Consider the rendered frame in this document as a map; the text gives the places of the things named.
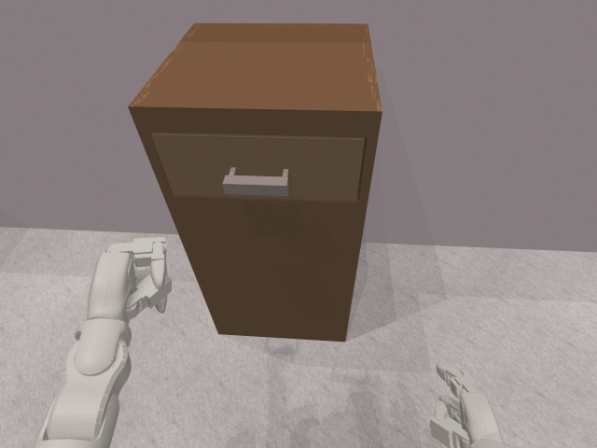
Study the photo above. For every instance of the robot left forearm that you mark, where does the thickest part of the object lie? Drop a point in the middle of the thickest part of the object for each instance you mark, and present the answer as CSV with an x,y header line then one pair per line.
x,y
85,412

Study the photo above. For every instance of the handle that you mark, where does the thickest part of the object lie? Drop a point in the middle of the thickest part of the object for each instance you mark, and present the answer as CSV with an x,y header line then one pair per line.
x,y
255,185

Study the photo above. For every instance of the robot left hand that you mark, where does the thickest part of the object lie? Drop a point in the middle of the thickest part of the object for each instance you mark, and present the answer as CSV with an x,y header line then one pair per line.
x,y
114,279

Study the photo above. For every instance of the robot right hand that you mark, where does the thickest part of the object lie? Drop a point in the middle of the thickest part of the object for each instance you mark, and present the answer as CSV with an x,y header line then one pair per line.
x,y
470,420

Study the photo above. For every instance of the cabinet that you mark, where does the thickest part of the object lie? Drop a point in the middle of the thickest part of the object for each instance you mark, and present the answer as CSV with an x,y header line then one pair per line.
x,y
278,268

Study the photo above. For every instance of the drawer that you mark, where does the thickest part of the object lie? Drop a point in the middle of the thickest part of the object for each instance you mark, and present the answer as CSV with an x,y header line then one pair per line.
x,y
319,168

